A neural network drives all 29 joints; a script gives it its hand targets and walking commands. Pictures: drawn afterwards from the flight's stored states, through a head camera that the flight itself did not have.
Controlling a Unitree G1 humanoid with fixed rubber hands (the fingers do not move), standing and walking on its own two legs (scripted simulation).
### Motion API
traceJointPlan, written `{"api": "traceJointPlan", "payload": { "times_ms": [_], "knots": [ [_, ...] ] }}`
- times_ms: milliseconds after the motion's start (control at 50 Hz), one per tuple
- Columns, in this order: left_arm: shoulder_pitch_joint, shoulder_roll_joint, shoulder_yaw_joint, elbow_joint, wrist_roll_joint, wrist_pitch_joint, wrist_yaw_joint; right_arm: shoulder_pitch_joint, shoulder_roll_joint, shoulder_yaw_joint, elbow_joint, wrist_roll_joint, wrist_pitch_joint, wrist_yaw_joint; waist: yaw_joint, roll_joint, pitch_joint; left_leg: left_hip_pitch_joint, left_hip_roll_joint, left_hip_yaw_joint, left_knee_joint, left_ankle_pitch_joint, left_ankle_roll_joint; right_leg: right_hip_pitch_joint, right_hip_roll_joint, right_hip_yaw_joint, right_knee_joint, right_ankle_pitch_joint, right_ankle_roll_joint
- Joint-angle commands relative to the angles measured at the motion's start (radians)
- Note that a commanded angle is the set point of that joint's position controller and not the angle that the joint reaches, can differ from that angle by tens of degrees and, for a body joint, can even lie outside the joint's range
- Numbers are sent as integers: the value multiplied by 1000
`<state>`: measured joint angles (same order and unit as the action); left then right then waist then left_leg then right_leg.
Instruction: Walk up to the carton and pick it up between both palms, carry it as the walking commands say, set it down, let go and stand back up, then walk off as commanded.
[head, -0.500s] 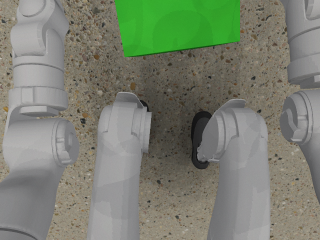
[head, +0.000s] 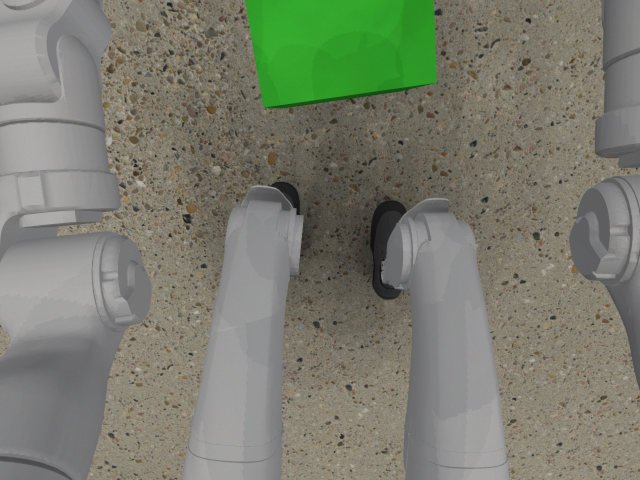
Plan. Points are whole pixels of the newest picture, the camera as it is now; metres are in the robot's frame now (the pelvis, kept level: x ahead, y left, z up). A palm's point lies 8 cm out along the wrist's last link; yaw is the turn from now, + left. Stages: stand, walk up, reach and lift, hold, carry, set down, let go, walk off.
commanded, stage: set down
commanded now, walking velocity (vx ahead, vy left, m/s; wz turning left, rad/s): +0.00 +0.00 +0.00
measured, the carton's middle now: (336, 28) +0.53 +0.03 -0.42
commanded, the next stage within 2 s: let go in 0.52 s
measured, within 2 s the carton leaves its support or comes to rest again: neither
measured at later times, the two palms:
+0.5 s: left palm out of the picture +0.52 +0.25 +0.00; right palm out of the picture +0.59 -0.15 +0.01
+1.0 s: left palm out of the picture +0.39 +0.26 +0.07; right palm out of the picture +0.44 -0.18 +0.07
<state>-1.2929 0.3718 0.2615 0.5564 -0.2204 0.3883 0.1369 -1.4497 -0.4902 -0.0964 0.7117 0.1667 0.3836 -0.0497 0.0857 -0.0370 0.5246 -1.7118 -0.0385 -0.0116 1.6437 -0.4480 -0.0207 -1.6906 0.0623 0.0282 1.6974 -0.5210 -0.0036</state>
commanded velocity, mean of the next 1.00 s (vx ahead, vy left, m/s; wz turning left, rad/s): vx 0.00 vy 0.00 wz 0.00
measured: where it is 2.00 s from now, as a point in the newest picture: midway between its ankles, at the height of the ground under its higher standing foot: (332, 258)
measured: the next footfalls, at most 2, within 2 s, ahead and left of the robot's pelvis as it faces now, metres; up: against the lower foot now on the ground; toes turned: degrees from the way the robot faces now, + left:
none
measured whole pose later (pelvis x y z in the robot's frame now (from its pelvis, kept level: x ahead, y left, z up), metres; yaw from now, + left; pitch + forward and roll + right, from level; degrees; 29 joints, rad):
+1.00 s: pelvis +0.05 +0.01 +0.18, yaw -1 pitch +15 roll +0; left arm -0.47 0.30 0.14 0.36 -0.06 0.23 -0.05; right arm -0.56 -0.23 -0.14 0.37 0.00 0.25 -0.08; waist 0.07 0.00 0.45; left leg -0.86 -0.03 -0.03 0.89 -0.28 0.00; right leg -0.83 0.05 0.06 0.90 -0.33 0.01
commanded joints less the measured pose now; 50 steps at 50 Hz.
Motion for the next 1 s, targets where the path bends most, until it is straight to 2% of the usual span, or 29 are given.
{"api": "traceJointPlan", "payload": {
  "times_ms": [0,100,260,340,380,460,500,560,640,700,800,920,980],
  "knots": [
    [-262,179,19,-176,-7,-22,-6,-343,-201,-42,-172,-1,-22,1,61,-29,-2145,785,-30,77,-222,418,-4,740,20,-37,-250,354,0],
    [-266,176,10,-178,-7,-18,-15,-335,-206,-48,-159,-7,-21,12,49,-20,-2132,871,-27,70,-322,426,-9,813,18,-28,-356,360,-2],
    [-257,157,14,-141,23,-41,-22,-325,-199,-52,-112,-27,-44,31,63,-13,-2076,1001,-26,58,-489,463,-11,919,16,-10,-521,386,1],
    [-245,133,21,-75,47,-62,-26,-325,-174,-42,-63,-37,-65,38,75,-33,-2011,1017,-26,52,-564,463,-8,965,14,-1,-595,396,6],
    [-231,101,28,-22,70,-84,-34,-300,-151,-48,5,-63,-85,45,71,-30,-1921,992,-23,43,-593,460,-9,945,10,1,-627,395,3],
    [-210,65,45,20,113,-128,-46,-266,-126,-67,42,-101,-125,50,66,-41,-1897,1020,-26,33,-618,493,-16,946,14,-6,-655,419,1],
    [-198,80,52,5,134,-139,-53,-249,-119,-81,20,-115,-132,39,64,-46,-1953,1062,-31,35,-617,523,-16,986,16,-5,-661,453,5],
    [-135,105,46,-32,156,-141,-68,-168,-103,-101,-30,-129,-124,15,52,-21,-2057,1146,-38,44,-620,578,-12,1063,21,-7,-667,527,15],
    [32,159,7,-163,161,-123,-99,20,-58,-108,-208,-144,-84,-40,38,3,-2186,1280,-45,50,-633,650,-5,1201,17,-1,-690,625,32],
    [190,161,-28,-263,159,-110,-129,200,7,-104,-363,-156,-66,-76,21,40,-2152,1376,-47,37,-660,679,4,1227,12,-3,-723,635,46],
    [410,128,-61,-370,146,-119,-159,416,60,-81,-525,-158,-89,-68,25,48,-1952,1482,-24,3,-715,671,5,1169,16,-17,-788,549,44],
    [765,48,-74,-330,158,-181,-188,745,119,-87,-506,-170,-162,-43,7,15,-1643,1524,-3,-24,-805,607,2,1193,18,-26,-883,469,35],
    [862,8,-94,-343,172,-228,-197,864,143,-88,-477,-181,-212,-20,-7,27,-1496,1541,4,-35,-837,628,0,1162,21,-29,-922,456,30]
  ]
}}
